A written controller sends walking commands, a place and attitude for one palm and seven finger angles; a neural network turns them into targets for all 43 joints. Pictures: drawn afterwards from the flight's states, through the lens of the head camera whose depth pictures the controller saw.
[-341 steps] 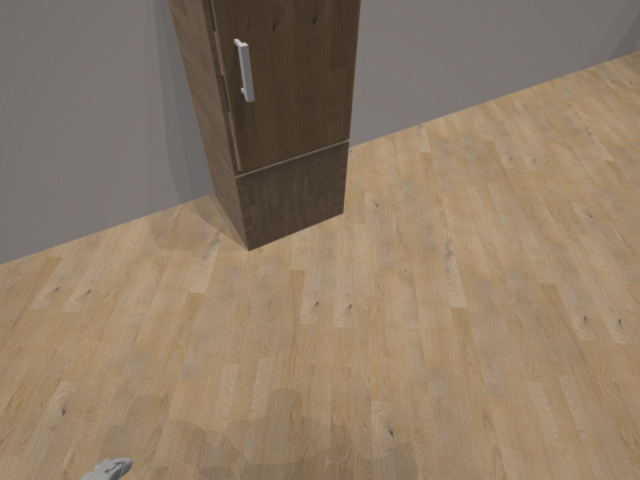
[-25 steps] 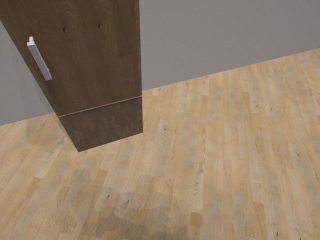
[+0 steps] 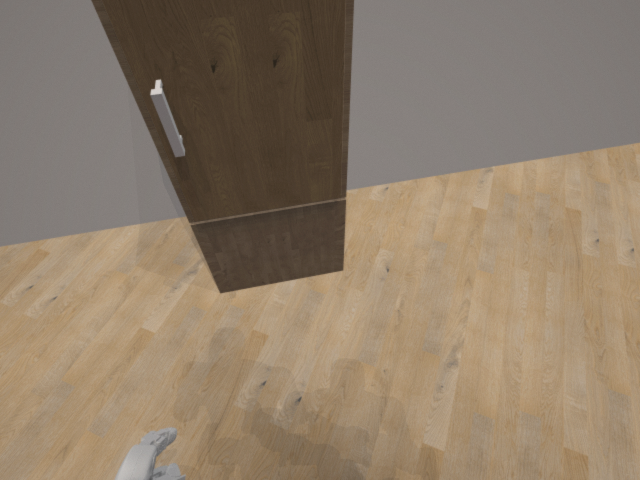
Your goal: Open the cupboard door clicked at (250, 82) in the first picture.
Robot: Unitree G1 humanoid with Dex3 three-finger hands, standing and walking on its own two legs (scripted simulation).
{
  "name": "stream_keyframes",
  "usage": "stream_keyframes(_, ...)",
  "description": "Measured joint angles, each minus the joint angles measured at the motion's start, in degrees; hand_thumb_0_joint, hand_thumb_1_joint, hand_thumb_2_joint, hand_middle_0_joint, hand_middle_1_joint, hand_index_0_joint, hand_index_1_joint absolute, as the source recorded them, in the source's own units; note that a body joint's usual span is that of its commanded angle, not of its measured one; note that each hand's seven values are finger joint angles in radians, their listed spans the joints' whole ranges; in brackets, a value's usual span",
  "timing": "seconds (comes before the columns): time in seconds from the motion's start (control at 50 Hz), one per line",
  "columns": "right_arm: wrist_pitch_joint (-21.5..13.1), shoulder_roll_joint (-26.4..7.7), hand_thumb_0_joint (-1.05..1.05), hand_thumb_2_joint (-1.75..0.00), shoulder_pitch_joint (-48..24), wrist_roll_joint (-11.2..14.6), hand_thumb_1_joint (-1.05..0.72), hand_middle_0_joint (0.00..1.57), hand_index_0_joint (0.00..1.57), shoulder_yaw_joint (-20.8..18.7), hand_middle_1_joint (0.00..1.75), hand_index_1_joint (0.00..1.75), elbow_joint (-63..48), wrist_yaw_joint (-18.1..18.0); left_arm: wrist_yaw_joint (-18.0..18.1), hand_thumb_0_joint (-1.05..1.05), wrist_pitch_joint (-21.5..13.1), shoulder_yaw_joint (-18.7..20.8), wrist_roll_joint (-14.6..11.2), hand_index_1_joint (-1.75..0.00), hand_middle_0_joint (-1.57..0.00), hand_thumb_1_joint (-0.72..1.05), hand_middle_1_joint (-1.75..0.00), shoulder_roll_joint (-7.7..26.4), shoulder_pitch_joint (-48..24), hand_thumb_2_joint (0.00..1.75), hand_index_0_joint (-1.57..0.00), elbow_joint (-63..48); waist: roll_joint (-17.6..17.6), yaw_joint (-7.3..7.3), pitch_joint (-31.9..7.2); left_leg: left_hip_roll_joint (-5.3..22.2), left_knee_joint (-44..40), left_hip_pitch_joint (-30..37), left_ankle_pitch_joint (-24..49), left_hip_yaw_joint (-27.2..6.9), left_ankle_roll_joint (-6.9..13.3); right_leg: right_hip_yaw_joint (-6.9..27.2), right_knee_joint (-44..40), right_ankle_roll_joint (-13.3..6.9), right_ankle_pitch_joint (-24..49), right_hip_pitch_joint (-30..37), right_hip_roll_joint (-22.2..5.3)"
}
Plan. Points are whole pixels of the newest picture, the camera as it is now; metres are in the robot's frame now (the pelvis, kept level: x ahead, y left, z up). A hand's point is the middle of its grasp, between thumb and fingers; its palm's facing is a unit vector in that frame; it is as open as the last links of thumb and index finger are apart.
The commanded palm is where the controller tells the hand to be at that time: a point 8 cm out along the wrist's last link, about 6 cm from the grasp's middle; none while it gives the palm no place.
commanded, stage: turn to face it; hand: left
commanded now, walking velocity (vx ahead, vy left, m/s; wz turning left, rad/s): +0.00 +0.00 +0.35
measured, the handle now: (169, 119) +0.78 +0.33 +0.00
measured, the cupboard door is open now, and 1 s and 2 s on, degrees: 0 0 0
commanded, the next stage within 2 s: take the last steps up to it in 0.20 s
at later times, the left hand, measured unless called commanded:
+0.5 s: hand out of the picture -0.09 +0.19 -0.17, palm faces +0.27 -0.94 -0.22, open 7.4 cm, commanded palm none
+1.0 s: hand (184, 469) +0.17 +0.21 -0.17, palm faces +0.11 -0.98 -0.18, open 7.4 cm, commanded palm none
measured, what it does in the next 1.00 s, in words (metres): walks ahead: right foot, then left foot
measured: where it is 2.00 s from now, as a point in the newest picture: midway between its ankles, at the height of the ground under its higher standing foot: (326, 446)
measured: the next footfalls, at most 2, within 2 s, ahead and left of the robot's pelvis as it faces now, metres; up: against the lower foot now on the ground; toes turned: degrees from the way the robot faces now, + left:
right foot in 0.02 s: +0.04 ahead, -0.12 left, +0.00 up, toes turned +0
left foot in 0.52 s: -0.04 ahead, +0.12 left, +0.00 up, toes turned +16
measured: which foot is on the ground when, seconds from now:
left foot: down 0.00-0.02, up 0.04-0.50, down 0.52-1.00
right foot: up 0.00-0.00, down 0.02-0.52, up 0.54-1.00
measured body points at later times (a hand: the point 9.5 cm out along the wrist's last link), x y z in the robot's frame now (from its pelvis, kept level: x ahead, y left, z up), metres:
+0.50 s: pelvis -0.02 +0.00 +0.00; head -0.01 +0.01 +0.45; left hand -0.10 +0.24 -0.15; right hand +0.11 -0.23 -0.14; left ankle -0.08 +0.11 -0.73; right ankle +0.00 -0.12 -0.73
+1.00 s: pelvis +0.11 +0.02 -0.01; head +0.13 +0.02 +0.44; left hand +0.16 +0.26 -0.16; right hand +0.01 -0.20 -0.16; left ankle -0.08 +0.11 -0.73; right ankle +0.24 -0.07 -0.72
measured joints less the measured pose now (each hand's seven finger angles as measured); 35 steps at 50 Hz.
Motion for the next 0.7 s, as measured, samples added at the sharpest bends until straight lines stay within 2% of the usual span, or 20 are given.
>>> stream_keyframes(0.02,0.12,-0.17,0.00,-0.90,0.35,0.17,-0.91,0.21,0.20,-0.16,0.30,0.30,0.11,0.03,0.01,0.01,-0.48,-0.22,-0.01,-0.30,-0.20,0.90,-0.30,-0.14,0.25,0.90,-0.20,-0.34,0.10,0.09,-0.27,-0.42,1.21,-0.81,-0.42,-0.37,-0.52,-0.25,-4.83,-0.61,2.41,2.19,0.10)
stream_keyframes(0.04,0.26,-0.72,0.00,-0.90,0.38,0.43,-0.91,0.21,0.20,-0.45,0.30,0.30,0.38,0.07,0.17,0.01,-1.01,-0.37,0.20,-0.30,-0.20,0.90,-0.30,-0.82,0.36,0.90,-0.20,-0.23,1.42,0.16,-0.11,0.11,3.35,-1.78,-1.41,-0.93,-0.86,-1.11,-6.37,-2.59,3.05,3.00,0.84)
stream_keyframes(0.06,0.51,-1.10,0.00,-0.90,0.36,0.54,-0.91,0.20,0.20,-0.77,0.30,0.30,0.67,0.00,0.20,0.01,-1.30,-0.71,0.45,-0.30,-0.20,0.90,-0.30,-1.34,0.69,0.90,-0.20,-0.21,2.24,0.10,0.01,0.28,7.44,-3.17,-6.12,-0.69,-1.49,-1.91,-6.15,-4.35,3.35,3.14,1.06)
stream_keyframes(0.1,1.17,-1.52,0.00,-0.90,0.58,0.33,-0.91,0.20,0.20,-1.28,0.30,0.30,1.03,0.00,0.23,0.01,-1.47,-1.28,0.64,-0.30,-0.20,0.90,-0.30,-2.02,1.91,0.90,-0.20,-0.14,2.30,0.04,-0.28,-0.11,18.82,-6.70,-12.91,1.14,-2.36,-3.19,-6.24,-6.27,3.64,3.81,0.04)
stream_keyframes(0.16,1.71,-2.06,0.00,-0.90,0.45,0.06,-0.91,0.20,0.19,-1.68,0.30,0.30,1.57,0.45,0.31,0.01,-1.40,-1.34,0.62,-0.30,-0.20,0.90,-0.30,-2.67,3.96,0.90,-0.20,0.67,1.75,0.48,-0.58,1.46,32.28,-10.04,-11.74,3.63,-3.46,-4.43,-8.48,-6.76,4.76,5.62,-1.25)
stream_keyframes(0.24,1.78,-2.49,0.00,-0.90,0.13,0.04,-0.91,0.20,0.19,-1.80,0.30,0.30,2.15,0.73,0.19,0.01,-1.57,-1.43,0.74,-0.30,-0.20,0.90,-0.30,-3.08,6.19,0.90,-0.20,2.21,1.24,0.87,-0.65,4.58,37.07,-10.35,-8.15,4.21,-4.79,-6.49,-10.33,-6.77,5.71,6.86,-2.22)
stream_keyframes(0.3,2.09,-2.47,0.00,-0.90,-0.56,0.09,-0.91,0.20,0.19,-1.55,0.30,0.30,2.85,0.66,0.13,0.01,-1.79,-1.37,0.99,-0.30,-0.20,0.90,-0.30,-3.16,7.76,0.90,-0.20,3.21,0.46,1.80,-0.47,6.17,33.99,-8.35,-9.01,4.56,-5.40,-7.73,-10.56,-6.74,5.90,6.88,-2.94)
stream_keyframes(0.36,2.12,-2.25,0.00,-0.90,-1.91,0.20,-0.91,0.20,0.19,-1.07,0.30,0.30,3.39,0.51,-0.04,0.01,-2.04,-1.26,1.39,-0.30,-0.20,0.90,-0.30,-2.97,9.35,0.90,-0.20,4.45,-0.47,3.07,-0.10,6.94,27.14,-5.16,-11.48,5.69,-5.41,-8.57,-10.48,-6.44,6.10,6.48,-3.63)
stream_keyframes(0.44,1.13,-1.47,0.00,-0.90,-3.55,0.21,-0.91,0.20,0.19,-0.27,0.30,0.30,3.50,0.72,-0.50,0.01,-2.46,-0.91,1.78,-0.30,-0.20,0.90,-0.30,-2.10,11.90,0.90,-0.20,6.84,-1.62,4.98,-0.37,7.14,16.93,-0.50,-13.52,8.51,-4.25,-9.76,-10.68,-5.50,6.38,6.13,-4.18)
stream_keyframes(0.5,-0.75,-0.43,0.00,-0.90,-4.08,0.25,-0.91,0.20,0.19,0.56,0.30,0.30,3.09,0.78,-0.69,0.01,-2.34,-0.45,1.58,-0.30,-0.20,0.90,-0.30,-0.94,14.37,0.90,-0.20,9.08,-2.63,6.00,-1.38,6.67,5.11,5.02,-10.67,10.95,-2.95,-10.37,-9.19,-4.34,5.59,5.45,-4.47)
stream_keyframes(0.52,-1.70,-0.25,0.00,-0.90,-3.93,0.25,-0.91,0.20,0.19,0.81,0.30,0.30,2.76,0.68,-0.75,0.01,-2.06,-0.34,1.32,-0.30,-0.20,0.90,-0.30,-0.68,15.34,0.90,-0.20,9.79,-2.38,5.96,-2.05,6.76,0.74,6.76,-8.81,10.78,-1.48,-10.55,-7.14,-4.01,4.00,4.49,-4.19)
stream_keyframes(0.54,-2.50,0.49,0.00,-0.90,-4.04,0.15,-0.91,0.20,0.19,0.94,0.30,0.30,2.84,0.42,-0.78,0.01,-1.52,-0.20,1.15,-0.30,-0.20,0.90,-0.30,-0.18,15.80,0.90,-0.20,10.79,-3.15,5.97,-2.06,6.37,0.75,6.87,-7.00,10.96,-0.24,-9.59,-3.63,-3.70,0.23,3.28,-4.37)
stream_keyframes(0.58,-3.26,2.00,0.00,-0.90,-3.35,-0.06,-0.91,0.20,0.19,1.63,0.30,0.30,2.81,0.10,-0.91,0.01,-0.36,-0.04,1.34,-0.30,-0.20,0.90,-0.30,0.45,16.68,0.90,-0.20,12.56,-4.21,5.98,-2.34,6.04,1.03,8.28,-7.69,11.77,0.56,-6.67,5.46,-3.86,-4.37,0.04,-3.70)
stream_keyframes(0.64,-4.08,3.56,0.00,-0.90,-0.49,-0.01,-0.92,0.20,0.20,2.26,0.30,0.30,3.39,-0.78,-1.67,0.01,0.10,0.07,1.68,-0.29,-0.20,0.91,-0.30,0.59,16.92,0.90,-0.19,14.16,-4.04,4.98,-3.35,6.00,-3.24,12.05,-7.40,11.73,0.61,-4.86,16.14,-3.72,-1.50,-4.94,-3.06)
stream_keyframes(0.7,-4.83,3.61,0.00,-0.90,2.42,0.32,-0.94,0.20,0.20,2.32,0.30,0.30,4.74,-1.59,-2.20,0.01,-0.55,0.11,1.54,-0.29,-0.20,0.91,-0.30,0.27,15.51,0.90,-0.19,14.12,-3.86,4.37,-2.97,5.39,-8.00,15.74,-5.82,11.72,0.82,-3.32,21.42,-3.12,3.71,-9.36,-3.46)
